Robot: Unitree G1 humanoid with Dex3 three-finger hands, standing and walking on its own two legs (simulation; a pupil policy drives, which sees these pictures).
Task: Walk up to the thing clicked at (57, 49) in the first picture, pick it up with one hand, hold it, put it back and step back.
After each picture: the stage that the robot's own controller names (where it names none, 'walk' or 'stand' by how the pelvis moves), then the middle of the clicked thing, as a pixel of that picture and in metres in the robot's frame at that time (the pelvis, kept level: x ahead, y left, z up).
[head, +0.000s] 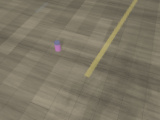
stand; (57, 46) +1.29 +0.30 -0.72
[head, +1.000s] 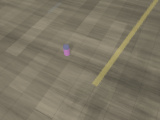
walk; (66, 50) +1.18 +0.27 -0.72
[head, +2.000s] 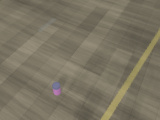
walk; (56, 88) +0.69 +0.24 -0.70
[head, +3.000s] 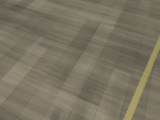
walk; out of the picture +0.38 +0.23 -0.71
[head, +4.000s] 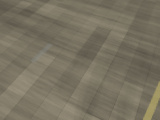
stand; out of the picture +0.26 +0.21 -0.72
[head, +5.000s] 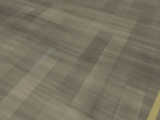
stand; out of the picture +0.25 +0.21 -0.72
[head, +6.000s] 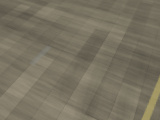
stand; out of the picture +0.26 +0.21 -0.73
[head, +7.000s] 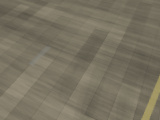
stand; out of the picture +0.25 +0.22 -0.73
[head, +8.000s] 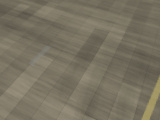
stand; out of the picture +0.25 +0.22 -0.73
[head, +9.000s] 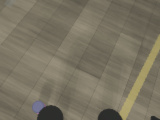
go down; (39, 107) +0.29 +0.22 -0.53
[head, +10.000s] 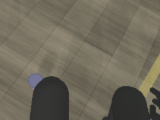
go down; (37, 82) +0.34 +0.25 -0.33
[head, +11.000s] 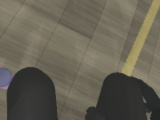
close in; (4, 79) +0.31 +0.28 -0.25
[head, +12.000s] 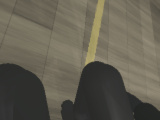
close; out of the picture +0.29 +0.28 -0.20
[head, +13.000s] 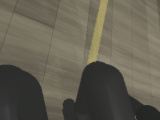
close; out of the picture +0.31 +0.30 -0.20
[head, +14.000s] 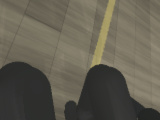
lift; out of the picture +0.28 +0.27 -0.19
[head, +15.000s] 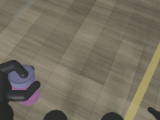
lift; (25, 85) +0.31 +0.19 +0.01
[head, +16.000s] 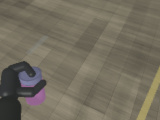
hold; (33, 86) +0.32 +0.18 +0.03
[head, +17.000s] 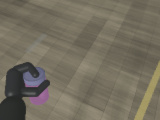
hold; (36, 86) +0.33 +0.17 +0.01
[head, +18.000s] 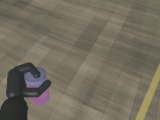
hold; (37, 86) +0.32 +0.17 +0.01
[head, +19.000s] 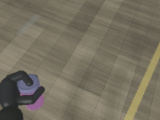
crouch; (31, 92) +0.31 +0.19 -0.05
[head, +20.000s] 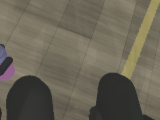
lower; out of the picture +0.38 +0.27 -0.12
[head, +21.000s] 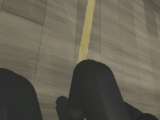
lower; out of the picture +0.36 +0.29 -0.21
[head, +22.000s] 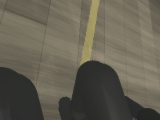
lower; out of the picture +0.34 +0.30 -0.21
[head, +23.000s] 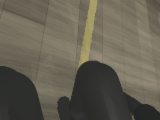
lower; out of the picture +0.34 +0.31 -0.21
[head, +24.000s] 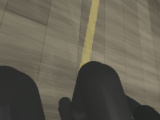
lower; out of the picture +0.32 +0.31 -0.21
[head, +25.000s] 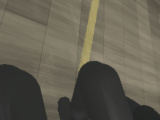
open; out of the picture +0.31 +0.29 -0.21
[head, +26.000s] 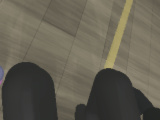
stand; out of the picture +0.31 +0.27 -0.23
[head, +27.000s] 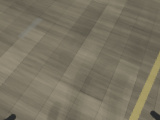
stand; out of the picture +0.29 +0.21 -0.60
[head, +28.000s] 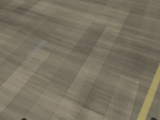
stand; out of the picture +0.30 +0.21 -0.66
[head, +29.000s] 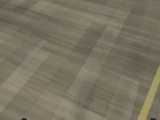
stand; out of the picture +0.29 +0.21 -0.66
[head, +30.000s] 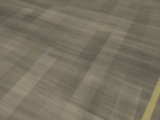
stand; out of the picture +0.32 +0.20 -0.72
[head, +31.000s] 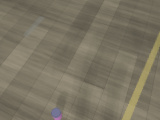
walk; (56, 114) +0.36 +0.18 -0.70
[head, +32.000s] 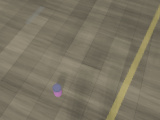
walk; (57, 90) +0.55 +0.19 -0.69
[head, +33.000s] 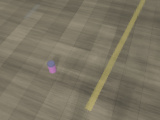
stand; (51, 66) +0.85 +0.31 -0.69
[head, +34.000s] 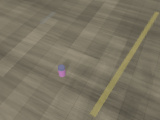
stand; (61, 70) +0.90 +0.23 -0.72
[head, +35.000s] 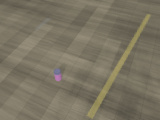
stand; (57, 74) +0.92 +0.26 -0.73
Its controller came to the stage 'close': yes
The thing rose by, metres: 0.71
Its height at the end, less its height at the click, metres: +0.00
